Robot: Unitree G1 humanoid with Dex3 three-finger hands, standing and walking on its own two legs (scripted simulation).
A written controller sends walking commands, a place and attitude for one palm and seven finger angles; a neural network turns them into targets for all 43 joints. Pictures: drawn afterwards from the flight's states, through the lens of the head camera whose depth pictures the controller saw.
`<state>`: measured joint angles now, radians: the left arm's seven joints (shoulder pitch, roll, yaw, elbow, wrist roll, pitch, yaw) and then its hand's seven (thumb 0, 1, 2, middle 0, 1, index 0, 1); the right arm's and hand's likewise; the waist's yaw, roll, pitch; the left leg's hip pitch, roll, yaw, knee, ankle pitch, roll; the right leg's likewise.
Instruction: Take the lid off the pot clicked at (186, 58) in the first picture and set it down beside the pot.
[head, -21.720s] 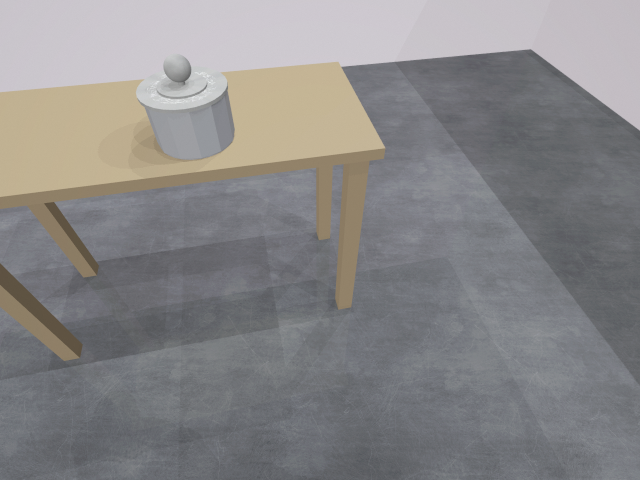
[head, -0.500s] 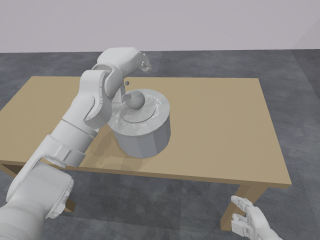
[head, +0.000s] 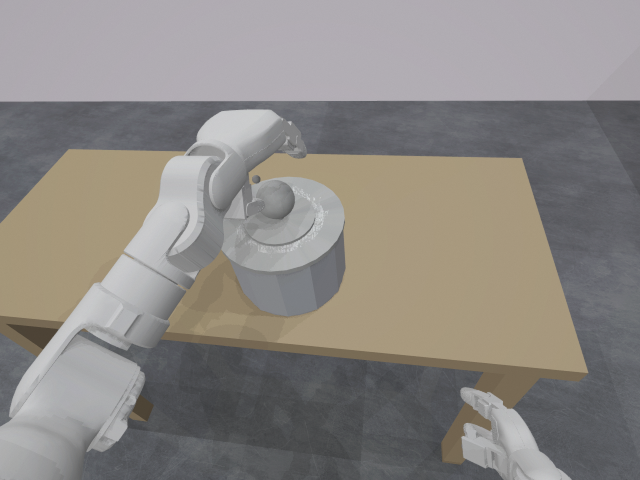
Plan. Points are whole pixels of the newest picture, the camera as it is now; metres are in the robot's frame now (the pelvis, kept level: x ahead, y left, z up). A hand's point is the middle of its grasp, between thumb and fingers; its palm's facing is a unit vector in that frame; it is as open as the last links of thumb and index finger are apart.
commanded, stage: lower the open fingers around the knob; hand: left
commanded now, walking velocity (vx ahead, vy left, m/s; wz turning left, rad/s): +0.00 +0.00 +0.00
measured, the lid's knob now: (275, 199) +0.45 +0.10 +0.11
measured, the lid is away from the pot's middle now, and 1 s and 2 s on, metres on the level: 0.00 0.00 0.01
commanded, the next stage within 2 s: close the fingers and squeeze the knob in 0.90 s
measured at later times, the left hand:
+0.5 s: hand (266, 203) +0.40 +0.09 +0.15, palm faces -0.21 -0.07 -0.98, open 10.5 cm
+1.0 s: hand (263, 211) +0.41 +0.10 +0.13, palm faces -0.24 -0.06 -0.97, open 10.5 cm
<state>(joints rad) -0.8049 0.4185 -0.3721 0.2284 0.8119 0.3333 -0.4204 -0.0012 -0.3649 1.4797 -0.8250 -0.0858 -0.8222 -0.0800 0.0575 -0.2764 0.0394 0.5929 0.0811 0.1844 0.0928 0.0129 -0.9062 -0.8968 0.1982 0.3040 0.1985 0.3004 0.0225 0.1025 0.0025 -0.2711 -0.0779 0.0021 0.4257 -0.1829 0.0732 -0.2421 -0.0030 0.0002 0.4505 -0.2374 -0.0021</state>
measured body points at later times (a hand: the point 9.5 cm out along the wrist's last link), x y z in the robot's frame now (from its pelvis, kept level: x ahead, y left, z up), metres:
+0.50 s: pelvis +0.00 -0.01 +0.00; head +0.02 -0.05 +0.45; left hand +0.41 +0.10 +0.20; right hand +0.20 -0.23 -0.11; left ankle +0.02 +0.07 -0.74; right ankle +0.00 -0.12 -0.74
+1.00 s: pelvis +0.00 -0.01 +0.00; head +0.02 -0.05 +0.45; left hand +0.41 +0.10 +0.19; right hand +0.19 -0.23 -0.11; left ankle +0.02 +0.07 -0.74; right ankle +0.00 -0.12 -0.74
